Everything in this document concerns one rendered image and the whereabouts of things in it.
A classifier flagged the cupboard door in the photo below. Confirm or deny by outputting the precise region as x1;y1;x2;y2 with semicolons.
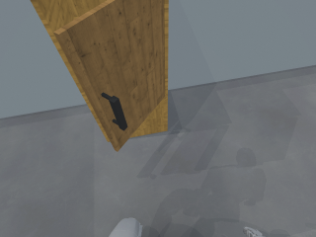
53;0;165;152

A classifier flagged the robot left thigh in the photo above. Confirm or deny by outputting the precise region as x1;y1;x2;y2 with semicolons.
109;218;142;237

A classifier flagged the right robot hand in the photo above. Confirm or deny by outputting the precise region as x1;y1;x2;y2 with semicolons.
243;226;265;237

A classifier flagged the handle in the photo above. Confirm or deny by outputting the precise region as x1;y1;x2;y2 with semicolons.
101;92;127;131

